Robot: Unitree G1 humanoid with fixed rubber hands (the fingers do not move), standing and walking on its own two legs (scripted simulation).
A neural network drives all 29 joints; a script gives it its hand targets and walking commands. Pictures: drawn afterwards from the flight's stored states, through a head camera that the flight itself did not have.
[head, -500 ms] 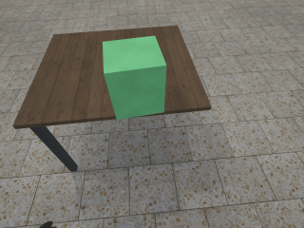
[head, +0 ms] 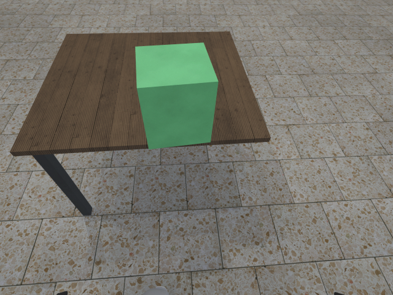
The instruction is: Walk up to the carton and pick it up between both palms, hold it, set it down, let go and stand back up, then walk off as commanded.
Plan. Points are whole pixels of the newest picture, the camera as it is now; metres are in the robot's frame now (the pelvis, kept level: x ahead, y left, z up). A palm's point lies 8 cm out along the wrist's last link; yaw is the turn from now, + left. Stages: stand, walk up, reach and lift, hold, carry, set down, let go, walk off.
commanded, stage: walk up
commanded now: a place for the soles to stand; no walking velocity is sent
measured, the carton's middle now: (175, 97) +0.69 +0.08 -0.04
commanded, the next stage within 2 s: none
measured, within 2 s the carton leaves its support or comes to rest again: neither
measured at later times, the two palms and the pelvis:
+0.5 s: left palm out of the picture +0.09 +0.33 -0.12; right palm out of the picture +0.07 -0.29 -0.09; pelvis +0.01 +0.03 +0.00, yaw +2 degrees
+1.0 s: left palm out of the picture +0.09 +0.30 -0.09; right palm out of the picture +0.10 -0.31 -0.11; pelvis +0.01 -0.01 +0.00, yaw +2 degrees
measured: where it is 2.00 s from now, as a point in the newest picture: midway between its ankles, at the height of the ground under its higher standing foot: outside the picture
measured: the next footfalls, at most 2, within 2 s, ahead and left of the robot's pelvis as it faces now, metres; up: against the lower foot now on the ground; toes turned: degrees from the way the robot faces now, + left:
left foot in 0.36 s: +0.12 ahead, +0.13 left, +0.00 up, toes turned -6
right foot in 0.70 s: +0.02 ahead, -0.08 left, +0.00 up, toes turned -4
